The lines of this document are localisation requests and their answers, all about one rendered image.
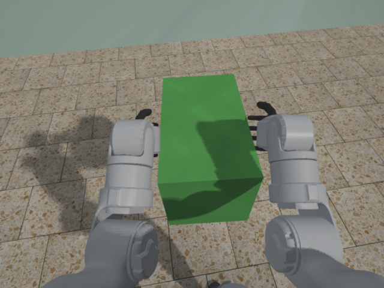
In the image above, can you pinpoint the left robot upper arm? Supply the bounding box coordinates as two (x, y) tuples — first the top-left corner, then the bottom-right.
(41, 219), (158, 288)

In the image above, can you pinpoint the robot left hand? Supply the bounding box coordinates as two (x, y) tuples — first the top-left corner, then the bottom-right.
(135, 109), (158, 157)

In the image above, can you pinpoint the right robot upper arm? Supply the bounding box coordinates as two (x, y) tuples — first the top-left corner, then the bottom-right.
(265, 215), (384, 288)

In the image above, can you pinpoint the robot right hand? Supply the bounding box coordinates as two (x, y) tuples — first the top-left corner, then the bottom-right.
(248, 101), (277, 151)

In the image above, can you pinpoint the carton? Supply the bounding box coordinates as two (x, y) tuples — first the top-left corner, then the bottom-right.
(157, 74), (264, 225)

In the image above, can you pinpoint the left robot forearm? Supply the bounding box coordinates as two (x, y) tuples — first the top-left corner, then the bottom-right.
(85, 119), (161, 254)

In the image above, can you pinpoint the right robot forearm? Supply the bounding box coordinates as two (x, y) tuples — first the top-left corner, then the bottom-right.
(256, 114), (343, 246)

